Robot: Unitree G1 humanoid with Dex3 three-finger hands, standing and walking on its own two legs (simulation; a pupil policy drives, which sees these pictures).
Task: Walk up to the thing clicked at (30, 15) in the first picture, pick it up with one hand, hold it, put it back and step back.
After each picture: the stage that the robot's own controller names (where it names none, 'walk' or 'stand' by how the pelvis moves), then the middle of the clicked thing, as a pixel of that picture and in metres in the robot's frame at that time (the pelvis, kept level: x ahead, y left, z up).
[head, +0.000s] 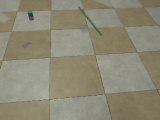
stand; (30, 15) +1.99 +0.69 -0.72
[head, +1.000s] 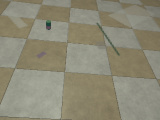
walk; (48, 25) +1.90 +0.34 -0.69
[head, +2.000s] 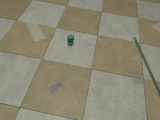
walk; (70, 40) +1.29 +0.12 -0.70
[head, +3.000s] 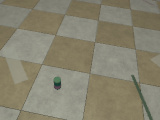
walk; (57, 83) +0.84 +0.16 -0.71
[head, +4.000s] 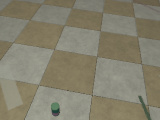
walk; (55, 109) +0.61 +0.16 -0.71
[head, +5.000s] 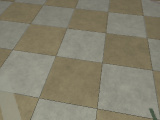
stand; out of the picture +0.44 +0.18 -0.70
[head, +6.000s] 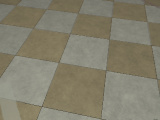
stand; out of the picture +0.37 +0.16 -0.72
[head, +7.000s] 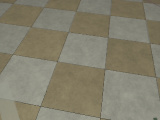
stand; out of the picture +0.36 +0.15 -0.72
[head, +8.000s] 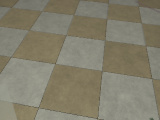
stand; out of the picture +0.38 +0.16 -0.72
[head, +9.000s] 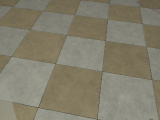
stand; out of the picture +0.38 +0.17 -0.72
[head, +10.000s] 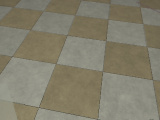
stand; out of the picture +0.38 +0.16 -0.72
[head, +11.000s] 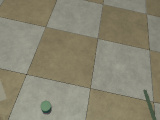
go down; (46, 107) +0.41 +0.16 -0.62
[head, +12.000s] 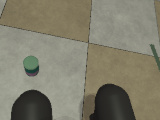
go down; (31, 66) +0.48 +0.16 -0.31
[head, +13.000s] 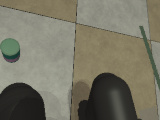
close in; (11, 51) +0.47 +0.18 -0.27
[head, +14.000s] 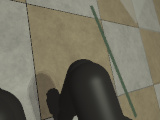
close; out of the picture +0.47 +0.21 -0.24
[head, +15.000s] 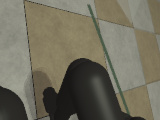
close; out of the picture +0.46 +0.21 -0.24
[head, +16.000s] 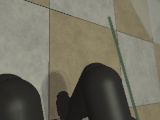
lift; out of the picture +0.42 +0.21 -0.22
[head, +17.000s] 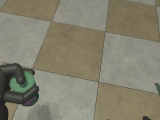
lift; (25, 90) +0.33 +0.17 -0.01
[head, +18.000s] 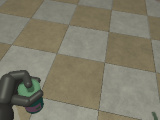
hold; (32, 97) +0.32 +0.17 -0.01
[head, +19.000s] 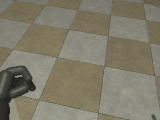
hold; out of the picture +0.23 +0.17 -0.69
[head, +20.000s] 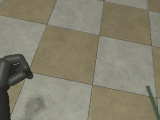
crouch; out of the picture +0.23 +0.15 -0.62
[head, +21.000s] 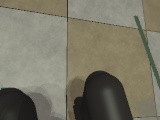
lower; (7, 103) +0.28 +0.16 -0.31
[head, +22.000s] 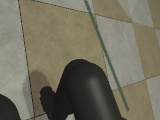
lower; out of the picture +0.27 +0.18 -0.27
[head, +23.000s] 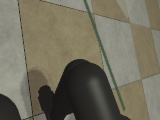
lower; out of the picture +0.27 +0.18 -0.28
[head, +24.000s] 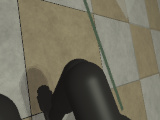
lower; out of the picture +0.27 +0.18 -0.28
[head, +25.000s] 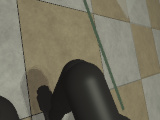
lower; out of the picture +0.27 +0.18 -0.29
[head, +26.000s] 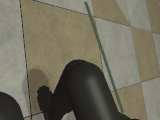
open; out of the picture +0.27 +0.17 -0.30
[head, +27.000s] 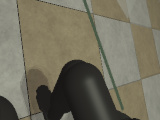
withdraw; out of the picture +0.27 +0.18 -0.30
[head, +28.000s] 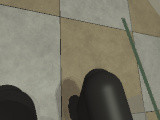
withdraw; (1, 104) +0.28 +0.16 -0.29
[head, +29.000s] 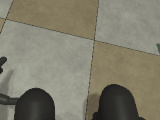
walk; (36, 106) +0.28 +0.14 -0.34
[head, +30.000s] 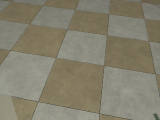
stand; out of the picture +0.21 +0.14 -0.67
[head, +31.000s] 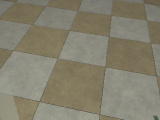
stand; out of the picture +0.21 +0.15 -0.69
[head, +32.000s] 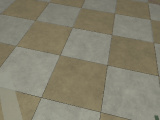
stand; out of the picture +0.21 +0.14 -0.69
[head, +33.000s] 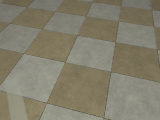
walk; out of the picture +0.22 +0.14 -0.75
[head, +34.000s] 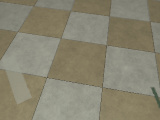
walk; out of the picture +0.33 +0.12 -0.73
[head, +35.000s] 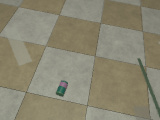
walk; (62, 88) +0.65 +0.11 -0.72
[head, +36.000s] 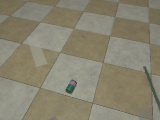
stand; (71, 86) +0.85 +0.10 -0.73
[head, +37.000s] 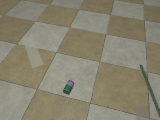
stand; (68, 87) +0.83 +0.11 -0.75
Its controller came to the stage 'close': yes
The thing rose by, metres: 0.71
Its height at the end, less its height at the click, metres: -0.02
